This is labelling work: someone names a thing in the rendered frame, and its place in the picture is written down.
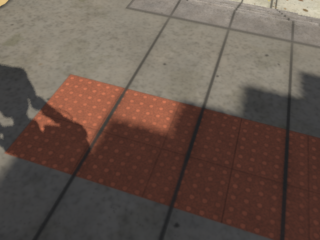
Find stairs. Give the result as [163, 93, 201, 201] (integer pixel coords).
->
[185, 0, 319, 26]

